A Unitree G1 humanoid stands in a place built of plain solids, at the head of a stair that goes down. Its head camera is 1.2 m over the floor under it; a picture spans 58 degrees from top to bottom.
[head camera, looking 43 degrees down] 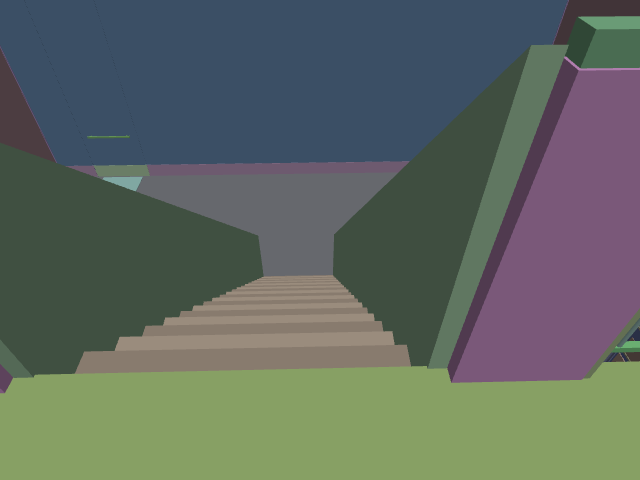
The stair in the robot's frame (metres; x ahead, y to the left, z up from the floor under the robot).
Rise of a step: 0.21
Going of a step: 0.21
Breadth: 1.20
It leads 1 degrees to the left of straight ahead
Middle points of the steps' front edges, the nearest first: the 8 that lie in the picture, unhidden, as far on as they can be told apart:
0.70 0.27 0.00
0.91 0.27 -0.19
1.12 0.28 -0.40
1.32 0.28 -0.61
1.53 0.29 -0.82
1.74 0.29 -1.03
1.95 0.30 -1.24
2.16 0.30 -1.45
